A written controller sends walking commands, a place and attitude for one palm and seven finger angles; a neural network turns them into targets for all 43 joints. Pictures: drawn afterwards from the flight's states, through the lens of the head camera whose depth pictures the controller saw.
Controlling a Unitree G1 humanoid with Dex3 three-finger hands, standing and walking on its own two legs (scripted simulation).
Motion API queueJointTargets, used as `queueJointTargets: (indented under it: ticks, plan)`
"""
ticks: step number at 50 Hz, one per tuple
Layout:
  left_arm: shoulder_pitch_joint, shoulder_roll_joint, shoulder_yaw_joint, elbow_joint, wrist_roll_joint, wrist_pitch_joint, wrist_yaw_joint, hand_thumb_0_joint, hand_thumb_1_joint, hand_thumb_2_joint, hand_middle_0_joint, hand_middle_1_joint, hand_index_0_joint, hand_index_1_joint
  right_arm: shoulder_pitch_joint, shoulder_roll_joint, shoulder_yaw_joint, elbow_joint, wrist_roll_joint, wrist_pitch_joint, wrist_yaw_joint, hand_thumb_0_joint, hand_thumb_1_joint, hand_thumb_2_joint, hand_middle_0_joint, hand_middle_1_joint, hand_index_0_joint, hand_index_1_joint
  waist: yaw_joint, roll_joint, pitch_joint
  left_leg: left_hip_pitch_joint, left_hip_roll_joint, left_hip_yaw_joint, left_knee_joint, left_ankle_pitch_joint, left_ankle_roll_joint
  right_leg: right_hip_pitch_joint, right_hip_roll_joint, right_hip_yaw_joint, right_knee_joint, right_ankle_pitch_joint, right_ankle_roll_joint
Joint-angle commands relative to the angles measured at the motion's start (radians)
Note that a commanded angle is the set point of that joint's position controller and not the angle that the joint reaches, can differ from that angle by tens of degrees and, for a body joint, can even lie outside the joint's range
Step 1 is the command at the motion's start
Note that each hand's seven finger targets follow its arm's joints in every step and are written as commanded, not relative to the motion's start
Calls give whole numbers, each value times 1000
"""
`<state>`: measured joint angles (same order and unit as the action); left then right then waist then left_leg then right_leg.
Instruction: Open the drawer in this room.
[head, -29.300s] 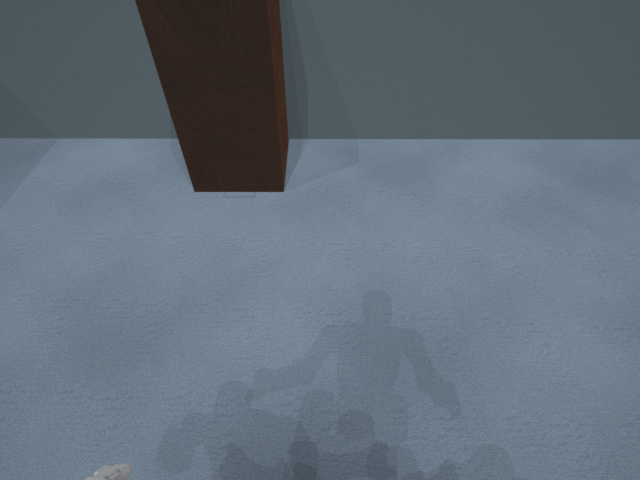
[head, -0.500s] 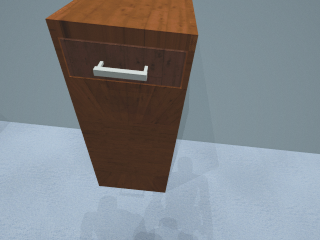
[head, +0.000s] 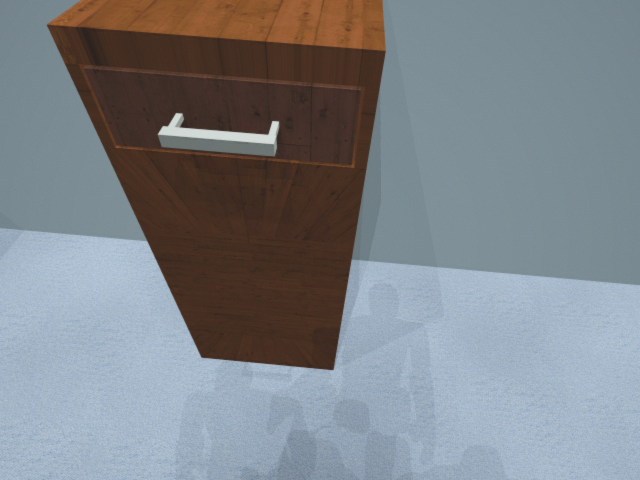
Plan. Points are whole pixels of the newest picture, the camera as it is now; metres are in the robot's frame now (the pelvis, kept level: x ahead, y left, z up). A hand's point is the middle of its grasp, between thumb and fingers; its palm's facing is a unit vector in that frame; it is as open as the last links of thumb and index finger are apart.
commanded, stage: come to a stop and stand still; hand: left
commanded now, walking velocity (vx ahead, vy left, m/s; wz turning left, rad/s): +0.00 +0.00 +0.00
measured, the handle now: (222, 132) +0.54 +0.19 +0.14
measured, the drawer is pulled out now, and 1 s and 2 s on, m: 0.00 0.00 0.00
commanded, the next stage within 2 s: look again from close up in 0.44 s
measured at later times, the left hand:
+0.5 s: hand out of the picture +0.02 +0.22 -0.16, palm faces +0.02 -0.97 -0.26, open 7.4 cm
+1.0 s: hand out of the picture -0.01 +0.18 -0.17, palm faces -0.01 -0.98 -0.19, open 7.4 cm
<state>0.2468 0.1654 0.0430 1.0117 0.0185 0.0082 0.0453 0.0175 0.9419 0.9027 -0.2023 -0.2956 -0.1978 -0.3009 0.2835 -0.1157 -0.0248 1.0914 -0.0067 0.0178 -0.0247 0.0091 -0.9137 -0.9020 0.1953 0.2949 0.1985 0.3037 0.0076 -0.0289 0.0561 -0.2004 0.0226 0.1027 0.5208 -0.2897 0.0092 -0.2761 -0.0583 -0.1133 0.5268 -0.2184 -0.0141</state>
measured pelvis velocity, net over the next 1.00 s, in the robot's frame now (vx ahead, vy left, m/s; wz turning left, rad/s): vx -0.02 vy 0.01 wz -0.02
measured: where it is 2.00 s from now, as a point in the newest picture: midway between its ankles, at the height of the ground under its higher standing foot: outside the picture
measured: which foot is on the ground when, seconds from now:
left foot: down 0.00-1.00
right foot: down 0.00-1.00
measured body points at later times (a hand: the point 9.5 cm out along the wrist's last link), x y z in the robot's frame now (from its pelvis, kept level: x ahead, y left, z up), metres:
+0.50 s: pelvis -0.02 +0.02 +0.00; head -0.04 +0.01 +0.45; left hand +0.02 +0.27 -0.14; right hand +0.06 -0.22 -0.14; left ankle +0.00 +0.11 -0.73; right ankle +0.04 -0.11 -0.73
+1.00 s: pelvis -0.02 +0.01 +0.01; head -0.02 +0.01 +0.46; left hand +0.00 +0.24 -0.15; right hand -0.04 -0.21 -0.16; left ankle +0.00 +0.11 -0.73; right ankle +0.04 -0.11 -0.73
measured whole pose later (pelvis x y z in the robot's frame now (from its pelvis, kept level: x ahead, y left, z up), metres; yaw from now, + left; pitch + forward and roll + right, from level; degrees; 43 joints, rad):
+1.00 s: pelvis -0.02 +0.01 +0.01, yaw -1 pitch -3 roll +0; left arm 0.30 0.15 -0.01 1.07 0.01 0.00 0.03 0.01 0.91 0.90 -0.20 -0.30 -0.20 -0.30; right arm 0.32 -0.15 0.00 1.13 -0.01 0.00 -0.01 0.01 -0.91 -0.90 0.20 0.29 0.20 0.30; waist -0.01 -0.01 0.04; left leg -0.16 0.01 0.13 0.43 -0.23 0.03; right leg -0.24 -0.06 -0.08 0.42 -0.14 0.01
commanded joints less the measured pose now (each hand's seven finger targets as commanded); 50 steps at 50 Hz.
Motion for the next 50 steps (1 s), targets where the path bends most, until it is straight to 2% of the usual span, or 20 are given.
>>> queueJointTargets:
  ticks: [1,2,4,5,6,7,8,10,11,13,18,20,24,29,38,40,42,50]
  plan:
    - [50,83,18,-63,4,-4,2,0,900,900,-200,-300,-200,-300,63,-94,-22,-54,-7,-14,3,0,-900,-900,200,300,200,300,0,58,-30,-51,109,-105,-122,189,29,36,-83,99,-66,131,-25]
    - [48,70,13,-63,5,-2,-2,0,900,900,-200,-300,-200,-300,40,-109,-21,-65,-9,-16,5,0,-900,-900,200,300,200,300,6,89,-13,-89,127,-125,-162,161,39,45,-58,78,-56,71,-9]
    - [65,56,6,-56,8,1,-6,0,900,900,-200,-300,-200,-300,2,-126,-20,-84,-10,-19,7,0,-900,-900,200,300,200,300,18,103,12,-151,140,-145,-221,44,48,72,-42,62,-52,13,2]
    - [52,244,-14,-100,14,-14,-3,0,900,900,-200,-300,-200,-300,-63,-269,-34,-182,-20,-19,12,0,-900,-900,200,300,200,300,-5,180,98,-152,81,-139,-264,-55,16,47,-18,66,-29,-80,-3]
    - [87,155,-4,-115,11,-6,-1,0,900,900,-200,-300,-200,-300,-78,-233,-42,-223,-25,-37,9,0,-900,-900,200,300,200,300,6,184,-55,-166,120,-172,-187,-115,32,57,-34,65,12,-77,-7]
    - [93,138,-15,-112,13,-6,-2,0,900,900,-200,-300,-200,-300,-76,-199,-35,-232,-23,-30,8,0,-900,-900,200,300,200,300,-2,190,-115,-135,108,-160,-165,-103,34,75,-34,67,9,-45,-14]
    - [100,128,-14,-119,11,-7,-3,0,900,900,-200,-300,-200,-300,-53,-194,-37,-242,-22,-26,6,0,-900,-900,200,300,200,300,-7,129,-119,-147,106,-156,-149,-115,35,74,-32,62,5,-48,-12]
    - [95,132,-15,-134,13,-6,-7,0,900,900,-200,-300,-200,-300,-31,-201,-36,-256,-25,-21,10,0,-900,-900,200,300,200,300,-11,25,-71,-173,98,-150,-130,-141,43,41,-34,75,-14,-85,-11]
    - [89,132,-12,-140,13,-7,-8,0,900,900,-200,-300,-200,-300,-20,-204,-38,-258,-24,-20,10,0,-900,-900,200,300,200,300,-16,-2,-38,-176,89,-140,-115,-129,40,7,-43,92,-31,-94,-11]
    - [80,144,-11,-148,11,-10,-10,0,900,900,-200,-300,-200,-300,-5,-210,-38,-259,-19,-21,10,0,-900,-900,200,300,200,300,-25,6,16,-173,77,-137,-111,-108,38,-46,-53,123,-57,-102,-15]
    - [73,177,-7,-141,5,-23,-13,0,900,900,-200,-300,-200,-300,-12,-238,-34,-242,-15,-34,12,0,-900,-900,200,300,200,300,-20,15,9,-128,85,-137,-131,-28,44,-21,-51,131,-68,-18,-14]
    - [79,170,-10,-133,4,-23,-13,0,900,900,-200,-300,-200,-300,-19,-236,-29,-228,-15,-39,14,0,-900,-900,200,300,200,300,-11,31,-5,-108,93,-139,-153,6,48,5,-47,121,-68,17,-10]
    - [73,181,-13,-114,2,-25,-13,0,900,900,-200,-300,-200,-300,-32,-244,-26,-202,-13,-35,16,0,-900,-900,200,300,200,300,-12,20,27,-117,86,-133,-182,-55,39,8,-58,135,-110,-22,-6]
    - [68,180,-16,-89,1,-29,-13,0,900,900,-200,-300,-200,-300,-22,-232,-20,-158,-12,-34,20,0,-900,-900,200,300,200,300,-12,0,9,-96,81,-122,-197,-60,32,27,-67,145,-151,-49,-1]
    - [77,143,-27,-31,-3,-31,-8,0,900,900,-200,-300,-200,-300,14,-189,-6,-70,-8,-34,19,0,-900,-900,200,300,200,300,-10,22,-1,-79,83,-110,-221,-26,20,68,-74,138,-181,-18,4]
    - [84,131,-30,-18,-3,-29,-6,0,900,900,-200,-300,-200,-300,29,-173,-4,-52,-7,-32,19,0,-900,-900,200,300,200,300,-10,9,14,-77,84,-107,-226,-33,17,63,-72,135,-190,-29,6]
    - [92,115,-31,-5,-4,-29,-5,0,900,900,-200,-300,-200,-300,37,-165,-2,-37,-7,-31,17,0,-900,-900,200,300,200,300,-10,25,15,-80,82,-105,-228,-31,15,67,-71,137,-192,-21,6]
    - [119,80,-34,35,-5,-31,2,0,900,900,-200,-300,-200,-300,74,-130,1,8,-3,-30,12,0,-900,-900,200,300,200,300,-12,25,26,-63,86,-99,-231,-14,11,70,-66,129,-195,7,7]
